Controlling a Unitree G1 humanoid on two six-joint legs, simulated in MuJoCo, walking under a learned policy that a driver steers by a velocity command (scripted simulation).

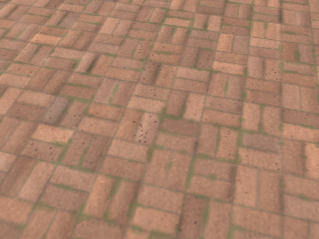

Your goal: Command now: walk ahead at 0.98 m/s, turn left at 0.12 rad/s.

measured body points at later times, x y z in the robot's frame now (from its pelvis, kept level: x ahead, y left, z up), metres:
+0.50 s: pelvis +0.43 +0.00 +0.00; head +0.45 +0.01 +0.45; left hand +0.32 +0.27 -0.12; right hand +0.71 -0.20 -0.08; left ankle +0.49 +0.13 -0.64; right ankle +0.36 -0.14 -0.73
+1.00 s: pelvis +0.84 +0.22 +0.00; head +0.86 +0.24 +0.45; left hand +0.86 +0.52 -0.10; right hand +0.99 +0.00 -0.13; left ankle +0.70 +0.16 -0.73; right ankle +1.12 +0.23 -0.67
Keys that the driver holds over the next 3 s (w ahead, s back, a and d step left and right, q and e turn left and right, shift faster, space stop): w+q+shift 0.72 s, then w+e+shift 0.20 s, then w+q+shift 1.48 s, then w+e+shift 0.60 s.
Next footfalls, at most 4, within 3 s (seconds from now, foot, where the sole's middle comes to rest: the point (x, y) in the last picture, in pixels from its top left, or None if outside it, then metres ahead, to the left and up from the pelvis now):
0.24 right None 0.40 -0.13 -0.77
0.68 left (121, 182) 0.73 0.18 -0.77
1.12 right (97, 108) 1.18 0.33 -0.77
1.60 left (26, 90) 1.34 0.75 -0.77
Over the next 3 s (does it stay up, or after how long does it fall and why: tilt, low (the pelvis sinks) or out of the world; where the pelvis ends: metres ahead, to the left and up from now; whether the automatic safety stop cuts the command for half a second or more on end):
stays up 1.31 1.82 -0.03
